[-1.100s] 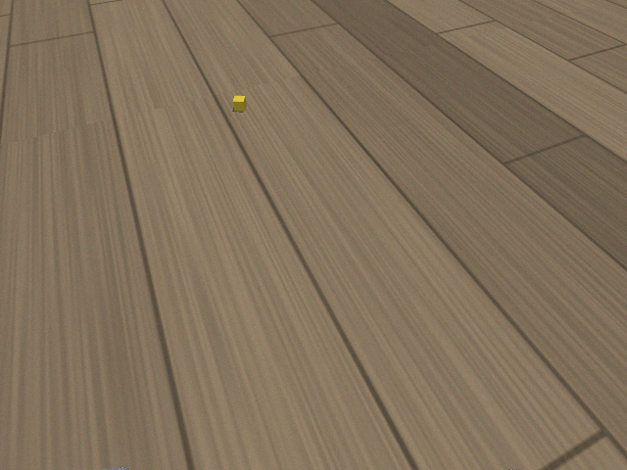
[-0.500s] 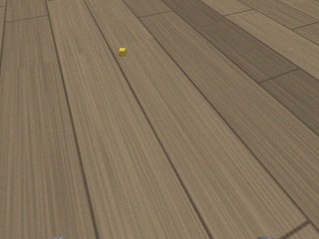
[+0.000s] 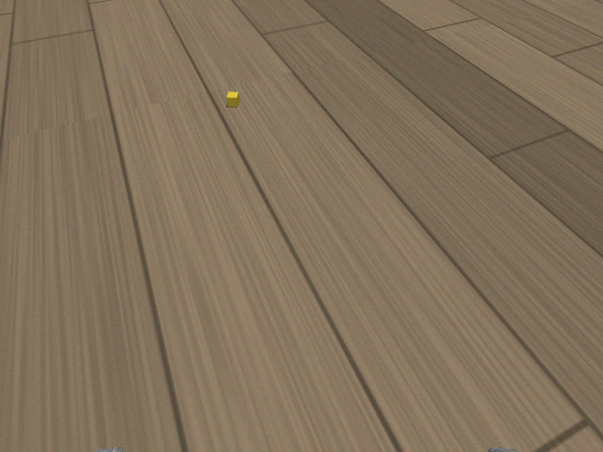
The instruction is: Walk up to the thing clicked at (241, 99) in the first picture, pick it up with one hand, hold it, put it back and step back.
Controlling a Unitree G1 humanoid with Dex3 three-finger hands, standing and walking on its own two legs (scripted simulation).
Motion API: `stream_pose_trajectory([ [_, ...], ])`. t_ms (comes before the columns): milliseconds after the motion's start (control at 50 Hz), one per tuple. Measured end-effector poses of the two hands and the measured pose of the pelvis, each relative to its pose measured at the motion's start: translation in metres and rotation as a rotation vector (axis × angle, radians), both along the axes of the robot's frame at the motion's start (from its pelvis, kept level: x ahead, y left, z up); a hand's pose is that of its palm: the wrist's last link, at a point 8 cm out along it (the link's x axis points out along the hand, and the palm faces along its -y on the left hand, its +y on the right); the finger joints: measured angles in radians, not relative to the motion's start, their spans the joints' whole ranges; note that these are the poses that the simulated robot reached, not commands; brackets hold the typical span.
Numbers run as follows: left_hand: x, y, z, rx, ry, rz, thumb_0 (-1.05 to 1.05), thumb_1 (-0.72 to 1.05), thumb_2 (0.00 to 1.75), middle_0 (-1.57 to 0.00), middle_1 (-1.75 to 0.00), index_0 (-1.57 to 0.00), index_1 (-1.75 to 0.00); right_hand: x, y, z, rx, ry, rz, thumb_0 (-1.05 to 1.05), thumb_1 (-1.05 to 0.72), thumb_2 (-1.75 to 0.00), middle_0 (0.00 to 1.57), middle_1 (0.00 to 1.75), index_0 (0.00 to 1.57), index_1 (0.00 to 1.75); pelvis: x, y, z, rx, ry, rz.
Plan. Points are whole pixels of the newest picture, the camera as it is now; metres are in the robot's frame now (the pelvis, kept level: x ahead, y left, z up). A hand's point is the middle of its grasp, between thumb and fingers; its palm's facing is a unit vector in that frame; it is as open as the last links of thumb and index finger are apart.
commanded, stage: stand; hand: left
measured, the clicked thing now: (233, 99) +1.98 +0.41 -0.75
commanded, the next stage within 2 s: walk up in 0.02 s
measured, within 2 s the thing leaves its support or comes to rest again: neither
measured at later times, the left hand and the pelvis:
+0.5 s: hand (58, 443) +0.15 +0.39 -0.18, palm faces +0.04 -0.92 -0.38, open 7.4 cm; pelvis +0.14 +0.08 -0.02, yaw +5 degrees
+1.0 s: hand (150, 222) +0.55 +0.33 -0.13, palm faces +0.09 -0.92 -0.38, open 7.4 cm; pelvis +0.44 +0.06 -0.02, yaw +5 degrees
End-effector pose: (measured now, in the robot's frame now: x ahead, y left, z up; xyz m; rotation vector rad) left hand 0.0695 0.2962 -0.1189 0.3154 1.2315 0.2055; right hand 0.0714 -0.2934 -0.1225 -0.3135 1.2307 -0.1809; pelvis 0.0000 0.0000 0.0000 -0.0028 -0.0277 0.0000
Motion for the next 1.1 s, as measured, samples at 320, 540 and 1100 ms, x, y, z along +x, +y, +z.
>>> stream_pose_trajectory([
  [320, -0.016, 0.078, 0.006, 0.059, -0.007, 0.11, 0.01, 0.9, 0.9, -0.21, -0.3, -0.21, -0.3, 0.097, 0.0, 0.021, -0.044, -0.066, 0.112, 0.01, -0.9, -0.9, 0.2, 0.3, 0.2, 0.3, 0.061, 0.032, -0.01, -0.019, 0.008, 0.079],
  [540, 0.106, 0.131, -0.01, 0.018, -0.018, 0.053, 0.01, 0.91, 0.9, -0.2, -0.3, -0.2, -0.3, 0.176, 0.056, 0.026, -0.071, -0.153, 0.069, 0.0, -0.9, -0.9, 0.2, 0.3, 0.2, 0.3, 0.156, 0.089, -0.017, 0.005, -0.018, 0.081],
  [1100, 0.467, 0.081, 0.024, 0.039, -0.146, 0.056, 0.0, 0.9, 0.9, -0.21, -0.3, -0.21, -0.3, 0.538, 0.043, 0.005, 0.01, -0.144, 0.141, 0.0, -0.9, -0.9, 0.2, 0.3, 0.2, 0.3, 0.498, 0.061, -0.009, 0.003, -0.009, 0.072],
])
